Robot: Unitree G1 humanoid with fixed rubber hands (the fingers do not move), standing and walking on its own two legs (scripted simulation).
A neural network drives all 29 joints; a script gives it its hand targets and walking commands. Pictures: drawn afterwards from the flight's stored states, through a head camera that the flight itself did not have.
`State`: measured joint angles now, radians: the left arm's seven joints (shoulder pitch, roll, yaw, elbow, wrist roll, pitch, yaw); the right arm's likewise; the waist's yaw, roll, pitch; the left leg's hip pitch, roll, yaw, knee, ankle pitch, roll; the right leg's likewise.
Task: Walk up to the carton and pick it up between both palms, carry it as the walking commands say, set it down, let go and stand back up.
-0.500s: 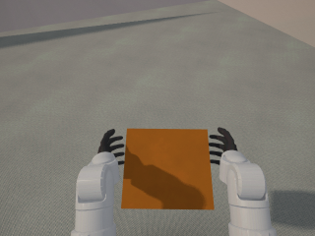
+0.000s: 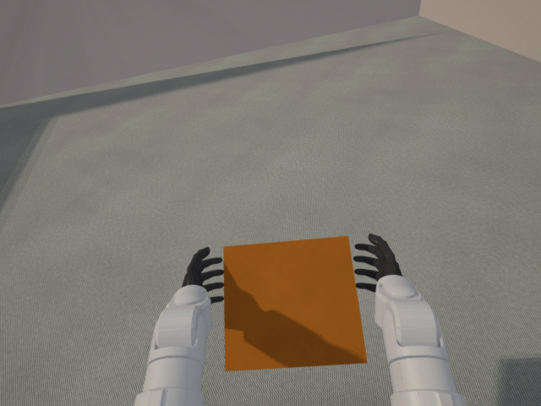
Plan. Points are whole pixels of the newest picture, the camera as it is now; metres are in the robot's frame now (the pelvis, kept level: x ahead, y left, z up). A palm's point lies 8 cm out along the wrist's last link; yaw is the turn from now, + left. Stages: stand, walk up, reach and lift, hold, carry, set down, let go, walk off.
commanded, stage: set down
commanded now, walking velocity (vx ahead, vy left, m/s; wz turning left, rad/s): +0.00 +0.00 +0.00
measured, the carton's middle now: (291, 303) +0.31 +0.00 -0.06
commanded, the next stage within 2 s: none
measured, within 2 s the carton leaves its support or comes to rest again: neither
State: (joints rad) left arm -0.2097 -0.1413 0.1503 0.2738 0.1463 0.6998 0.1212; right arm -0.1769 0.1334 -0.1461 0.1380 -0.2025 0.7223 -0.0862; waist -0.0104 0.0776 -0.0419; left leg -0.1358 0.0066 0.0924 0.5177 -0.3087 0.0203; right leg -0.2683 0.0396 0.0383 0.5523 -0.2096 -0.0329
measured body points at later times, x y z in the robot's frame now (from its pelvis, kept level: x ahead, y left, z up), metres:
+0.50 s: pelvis -0.02 -0.02 +0.00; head -0.05 -0.02 +0.45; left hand +0.26 +0.18 -0.01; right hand +0.29 -0.12 -0.01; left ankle -0.01 +0.12 -0.73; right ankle +0.06 -0.09 -0.73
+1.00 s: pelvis +0.00 +0.03 -0.03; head +0.16 +0.00 +0.39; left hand +0.32 +0.18 -0.11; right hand +0.33 -0.11 -0.13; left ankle -0.01 +0.12 -0.73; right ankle +0.06 -0.09 -0.73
